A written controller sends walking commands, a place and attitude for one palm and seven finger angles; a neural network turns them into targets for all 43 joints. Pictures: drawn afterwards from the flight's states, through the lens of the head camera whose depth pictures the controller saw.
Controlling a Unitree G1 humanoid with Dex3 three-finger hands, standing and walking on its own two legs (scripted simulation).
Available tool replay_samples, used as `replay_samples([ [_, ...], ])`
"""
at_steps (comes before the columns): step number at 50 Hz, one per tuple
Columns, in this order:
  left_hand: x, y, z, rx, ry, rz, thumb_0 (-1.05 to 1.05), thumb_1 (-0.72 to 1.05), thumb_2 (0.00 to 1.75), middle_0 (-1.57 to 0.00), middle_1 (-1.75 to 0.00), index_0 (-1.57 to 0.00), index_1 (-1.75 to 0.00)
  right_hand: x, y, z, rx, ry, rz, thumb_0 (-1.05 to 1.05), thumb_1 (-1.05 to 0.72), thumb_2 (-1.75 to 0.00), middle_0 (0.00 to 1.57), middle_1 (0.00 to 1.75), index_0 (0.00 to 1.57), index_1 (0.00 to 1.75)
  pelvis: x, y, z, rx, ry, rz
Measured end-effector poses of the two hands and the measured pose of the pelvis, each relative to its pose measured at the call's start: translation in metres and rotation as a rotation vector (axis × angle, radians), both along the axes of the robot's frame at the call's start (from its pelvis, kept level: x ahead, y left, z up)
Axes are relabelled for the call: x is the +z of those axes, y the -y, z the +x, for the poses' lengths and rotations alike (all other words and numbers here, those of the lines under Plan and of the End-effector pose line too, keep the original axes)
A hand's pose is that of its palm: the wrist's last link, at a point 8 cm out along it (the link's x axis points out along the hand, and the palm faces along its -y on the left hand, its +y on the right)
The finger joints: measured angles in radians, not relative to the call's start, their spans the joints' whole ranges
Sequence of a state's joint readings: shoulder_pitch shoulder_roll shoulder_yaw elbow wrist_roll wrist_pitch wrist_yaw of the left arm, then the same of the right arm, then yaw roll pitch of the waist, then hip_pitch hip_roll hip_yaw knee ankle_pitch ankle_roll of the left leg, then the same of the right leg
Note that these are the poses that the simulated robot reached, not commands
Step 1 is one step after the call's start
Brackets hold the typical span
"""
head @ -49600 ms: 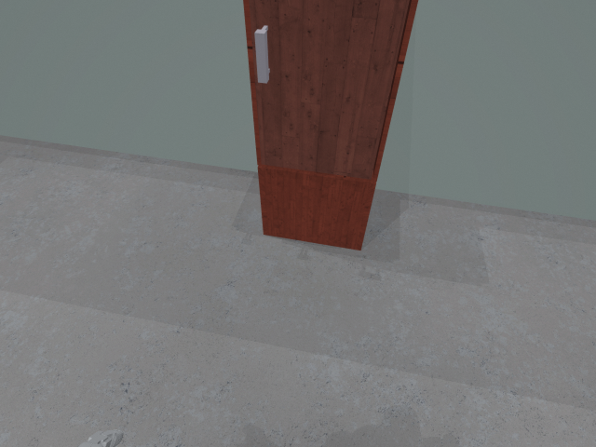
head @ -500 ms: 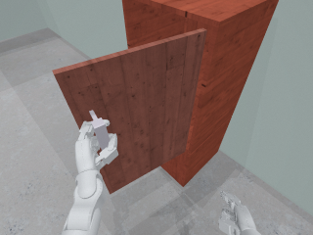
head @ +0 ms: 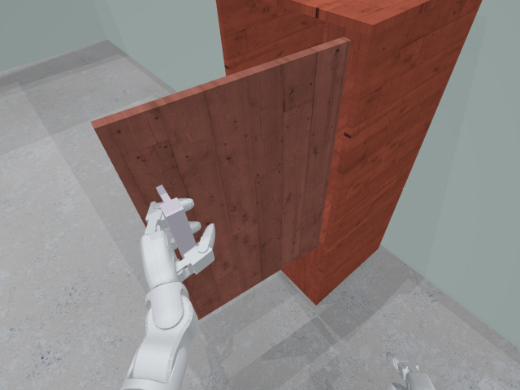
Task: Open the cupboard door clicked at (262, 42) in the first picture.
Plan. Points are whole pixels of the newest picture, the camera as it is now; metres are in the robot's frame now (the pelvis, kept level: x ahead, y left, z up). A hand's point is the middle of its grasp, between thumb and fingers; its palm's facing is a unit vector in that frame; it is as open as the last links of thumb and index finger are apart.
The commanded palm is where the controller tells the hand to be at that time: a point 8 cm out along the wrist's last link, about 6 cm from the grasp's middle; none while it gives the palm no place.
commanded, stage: open thumb and fingers to let go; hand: left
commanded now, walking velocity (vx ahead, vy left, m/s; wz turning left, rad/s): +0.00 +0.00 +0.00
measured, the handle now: (177, 225) +0.35 +0.15 +0.09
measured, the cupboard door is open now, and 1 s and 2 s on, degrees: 83 85 84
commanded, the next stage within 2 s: slide the hand sideways off the handle in 0.56 s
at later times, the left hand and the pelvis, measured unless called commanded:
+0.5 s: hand (198, 247) +0.31 +0.11 +0.09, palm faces +0.33 -0.94 +0.01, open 14.5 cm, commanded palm +0.26 +0.16 +0.08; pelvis -0.01 +0.03 +0.00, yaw -1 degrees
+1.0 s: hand (188, 270) +0.27 +0.12 +0.08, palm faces -0.13 -0.99 +0.02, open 16.1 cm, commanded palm +0.24 +0.18 +0.08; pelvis -0.02 +0.05 +0.00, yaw -1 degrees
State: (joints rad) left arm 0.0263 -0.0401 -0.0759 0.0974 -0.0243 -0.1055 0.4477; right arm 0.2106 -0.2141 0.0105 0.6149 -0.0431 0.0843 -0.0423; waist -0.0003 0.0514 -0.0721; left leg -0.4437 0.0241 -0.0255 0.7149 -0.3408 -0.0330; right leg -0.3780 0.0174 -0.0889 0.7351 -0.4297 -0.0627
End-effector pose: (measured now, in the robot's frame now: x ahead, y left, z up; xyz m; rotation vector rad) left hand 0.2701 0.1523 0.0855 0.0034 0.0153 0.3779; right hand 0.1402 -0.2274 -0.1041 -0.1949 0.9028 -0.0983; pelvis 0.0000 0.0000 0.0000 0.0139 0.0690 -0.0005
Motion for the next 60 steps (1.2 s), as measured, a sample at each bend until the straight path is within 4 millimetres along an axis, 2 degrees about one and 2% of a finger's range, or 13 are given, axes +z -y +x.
replay_samples([
  [12, 0.001, 0.0, -0.001, -0.009, 0.012, -0.013, 0.01, -0.23, 0.42, -0.31, -1.22, -0.31, -1.23, 0.013, -0.018, 0.014, 0.019, 0.079, 0.011, 0.01, -0.91, -0.9, 0.2, 0.3, 0.2, 0.3, 0.0, -0.013, -0.001, -0.008, 0.006, -0.008],
  [19, 0.0, -0.003, 0.0, -0.017, 0.009, -0.014, 0.0, -0.43, 0.33, -0.27, -1.05, -0.28, -1.06, 0.017, -0.031, 0.016, 0.026, 0.084, 0.009, 0.01, -0.91, -0.9, 0.2, 0.3, 0.2, 0.3, 0.0, -0.022, -0.003, -0.012, 0.008, -0.016],
  [26, -0.001, -0.002, -0.003, -0.04, 0.011, -0.007, -0.01, -0.49, 0.3, -0.31, -0.86, -0.32, -0.85, 0.015, -0.042, 0.012, 0.031, 0.067, 0.014, 0.01, -0.91, -0.9, 0.2, 0.3, 0.2, 0.3, -0.002, -0.03, -0.006, -0.013, 0.01, -0.023],
  [35, -0.001, -0.002, -0.009, -0.062, 0.01, 0.006, -0.01, -0.5, 0.3, -0.4, -0.67, -0.4, -0.67, 0.012, -0.052, 0.004, 0.035, 0.052, 0.024, 0.01, -0.91, -0.9, 0.2, 0.3, 0.2, 0.3, -0.004, -0.037, -0.012, -0.012, 0.012, -0.028],
  [41, -0.002, -0.02, -0.013, -0.401, 0.036, 0.123, -0.01, -0.5, 0.3, -0.31, -0.5, -0.23, -0.5, 0.013, -0.05, -0.009, 0.017, 0.062, 0.012, 0.01, -0.91, -0.9, 0.2, 0.3, 0.21, 0.3, -0.004, -0.039, -0.018, -0.008, 0.025, -0.028],
  [45, -0.001, -0.023, -0.015, -0.525, 0.027, 0.037, -0.01, -0.5, 0.3, -0.24, -0.41, -0.16, -0.4, 0.014, -0.048, -0.015, -0.004, 0.095, 0.011, 0.01, -0.91, -0.9, 0.2, 0.3, 0.21, 0.3, -0.003, -0.044, -0.023, -0.008, 0.036, -0.035],
  [48, -0.002, -0.023, -0.016, -0.521, 0.025, -0.013, -0.01, -0.51, 0.3, -0.18, -0.36, -0.18, -0.38, 0.016, -0.049, -0.018, -0.011, 0.121, 0.016, 0.01, -0.91, -0.9, 0.2, 0.3, 0.2, 0.3, -0.002, -0.046, -0.024, -0.016, 0.035, -0.032],
  [55, -0.003, -0.021, -0.02, -0.488, 0.036, -0.013, -0.01, -0.5, 0.3, -0.2, -0.38, -0.2, -0.35, 0.027, -0.05, -0.016, -0.006, 0.17, 0.032, 0.01, -0.91, -0.9, 0.2, 0.3, 0.2, 0.3, -0.001, -0.043, -0.022, -0.037, 0.03, -0.024],
  [60, -0.005, -0.031, -0.029, -0.474, 0.03, 0.003, -0.01, -0.5, 0.3, -0.2, -0.35, -0.2, -0.33, 0.03, -0.046, -0.011, -0.006, 0.18, 0.034, 0.01, -0.91, -0.9, 0.2, 0.3, 0.21, 0.3, -0.001, -0.039, -0.018, -0.045, 0.029, -0.024],
])
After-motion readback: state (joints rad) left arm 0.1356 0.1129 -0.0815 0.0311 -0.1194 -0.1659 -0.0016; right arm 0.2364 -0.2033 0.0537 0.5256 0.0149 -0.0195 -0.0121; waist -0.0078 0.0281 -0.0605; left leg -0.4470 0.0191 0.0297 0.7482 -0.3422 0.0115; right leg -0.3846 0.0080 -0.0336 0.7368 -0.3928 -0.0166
